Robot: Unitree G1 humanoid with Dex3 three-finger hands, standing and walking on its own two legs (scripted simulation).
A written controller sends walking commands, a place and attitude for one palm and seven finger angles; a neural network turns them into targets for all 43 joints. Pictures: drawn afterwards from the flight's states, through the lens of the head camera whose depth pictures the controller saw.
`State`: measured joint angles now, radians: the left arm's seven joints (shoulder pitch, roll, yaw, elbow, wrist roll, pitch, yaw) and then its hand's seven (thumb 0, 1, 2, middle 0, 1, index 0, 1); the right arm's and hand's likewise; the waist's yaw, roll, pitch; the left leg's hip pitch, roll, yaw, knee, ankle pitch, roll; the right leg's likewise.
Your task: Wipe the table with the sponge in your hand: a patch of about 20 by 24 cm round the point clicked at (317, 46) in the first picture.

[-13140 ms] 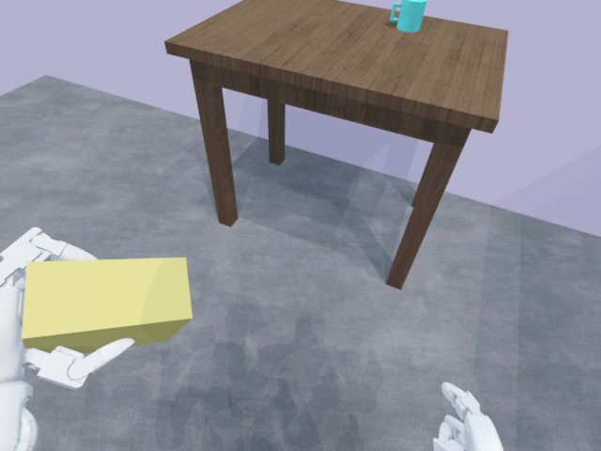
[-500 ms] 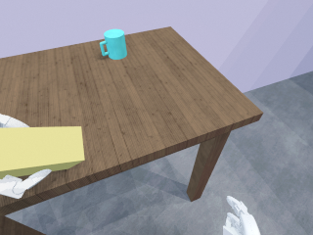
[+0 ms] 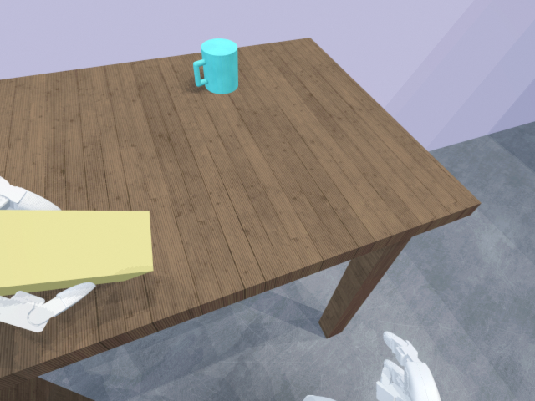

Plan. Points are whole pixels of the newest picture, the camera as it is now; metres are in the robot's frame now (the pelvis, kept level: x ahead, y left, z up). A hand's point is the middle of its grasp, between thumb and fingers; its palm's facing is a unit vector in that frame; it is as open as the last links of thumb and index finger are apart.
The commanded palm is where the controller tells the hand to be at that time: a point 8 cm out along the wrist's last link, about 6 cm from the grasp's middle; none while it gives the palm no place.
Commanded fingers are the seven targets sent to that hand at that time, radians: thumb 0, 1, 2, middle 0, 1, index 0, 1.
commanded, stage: come to a stop and stand still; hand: left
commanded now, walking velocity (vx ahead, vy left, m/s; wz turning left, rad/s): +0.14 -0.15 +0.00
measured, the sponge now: (94, 251) +0.24 +0.21 +0.16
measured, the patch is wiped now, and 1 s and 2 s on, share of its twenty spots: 0.00 0.00 0.00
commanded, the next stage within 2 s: look again from close up in 1.50 s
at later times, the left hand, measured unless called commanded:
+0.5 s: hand (82, 231) +0.26 +0.22 +0.17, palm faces +0.38 -0.83 -0.41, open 10.5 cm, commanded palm +0.20 +0.26 +0.18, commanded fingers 0.00 0.10 1.30 -1.20 -1.60 -1.20 -1.60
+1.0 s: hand (65, 244) +0.25 +0.25 +0.15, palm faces +0.24 -0.90 -0.37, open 10.5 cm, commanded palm +0.19 +0.31 +0.18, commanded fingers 0.00 0.10 1.30 -1.20 -1.60 -1.20 -1.60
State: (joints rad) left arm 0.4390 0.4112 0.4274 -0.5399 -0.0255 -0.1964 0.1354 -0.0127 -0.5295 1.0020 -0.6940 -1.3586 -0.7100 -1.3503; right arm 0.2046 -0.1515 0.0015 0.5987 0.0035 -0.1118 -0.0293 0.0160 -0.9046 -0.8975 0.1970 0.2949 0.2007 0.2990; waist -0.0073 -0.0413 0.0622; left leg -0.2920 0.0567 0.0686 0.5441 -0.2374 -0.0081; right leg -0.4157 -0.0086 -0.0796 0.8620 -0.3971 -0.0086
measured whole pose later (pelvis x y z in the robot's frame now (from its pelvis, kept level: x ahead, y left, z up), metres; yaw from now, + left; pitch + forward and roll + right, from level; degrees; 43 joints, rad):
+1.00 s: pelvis +0.03 +0.03 +0.01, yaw -2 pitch -1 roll -1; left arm 0.47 0.37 0.29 -0.50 -0.02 -0.21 0.08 -0.01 -0.53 1.00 -0.70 -1.35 -0.71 -1.35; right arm 0.22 -0.19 0.01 0.58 0.00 -0.14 -0.02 0.02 -0.90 -0.90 0.20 0.30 0.20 0.30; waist -0.01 -0.05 0.06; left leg -0.25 -0.02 0.08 0.48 -0.22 0.07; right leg -0.22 0.00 -0.07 0.44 -0.21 -0.01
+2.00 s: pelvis +0.03 +0.04 +0.01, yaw -1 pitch -1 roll -2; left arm 0.44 0.36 0.34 -0.48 -0.03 -0.18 0.12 -0.01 -0.53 1.01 -0.69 -1.35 -0.71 -1.34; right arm 0.19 -0.20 0.01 0.58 0.01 -0.11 -0.05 0.02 -0.90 -0.90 0.20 0.30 0.20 0.30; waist 0.02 -0.02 0.07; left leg -0.22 -0.02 0.06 0.46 -0.22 0.08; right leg -0.16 0.00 -0.09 0.37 -0.19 0.00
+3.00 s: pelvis +0.04 -0.06 +0.00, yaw -1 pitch -1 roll +0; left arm 0.47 0.40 0.38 -0.55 -0.09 -0.13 0.10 -0.01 -0.53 1.01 -0.69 -1.35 -0.71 -1.34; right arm 0.19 -0.21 -0.02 0.57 0.02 -0.06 -0.04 0.02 -0.90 -0.90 0.20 0.29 0.20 0.30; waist -0.01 -0.02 0.07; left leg -0.25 0.09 0.02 0.53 -0.26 -0.04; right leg -0.19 0.11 -0.13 0.44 -0.25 -0.10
